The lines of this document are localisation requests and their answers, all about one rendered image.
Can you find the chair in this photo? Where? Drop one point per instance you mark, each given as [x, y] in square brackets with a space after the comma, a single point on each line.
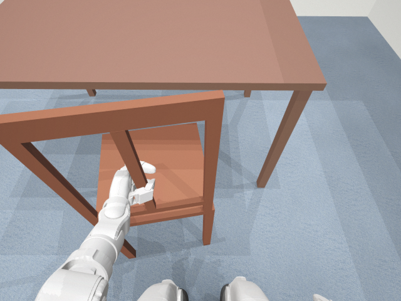
[184, 178]

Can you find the robot left hand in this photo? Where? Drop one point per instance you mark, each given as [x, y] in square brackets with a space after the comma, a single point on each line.
[123, 185]

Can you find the robot left shin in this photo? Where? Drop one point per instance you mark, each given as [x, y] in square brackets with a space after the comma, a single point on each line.
[170, 281]

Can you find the robot shin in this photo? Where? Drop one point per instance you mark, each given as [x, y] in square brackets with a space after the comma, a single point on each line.
[170, 281]
[239, 278]

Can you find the table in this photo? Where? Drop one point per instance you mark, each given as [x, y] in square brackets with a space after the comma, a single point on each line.
[161, 45]

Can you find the robot right shin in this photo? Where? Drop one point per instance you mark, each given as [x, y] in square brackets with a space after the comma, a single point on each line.
[239, 278]

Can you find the robot left upper arm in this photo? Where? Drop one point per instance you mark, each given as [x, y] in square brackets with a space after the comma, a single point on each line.
[68, 285]

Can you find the robot left forearm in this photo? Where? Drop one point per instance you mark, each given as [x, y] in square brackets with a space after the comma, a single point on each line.
[100, 249]

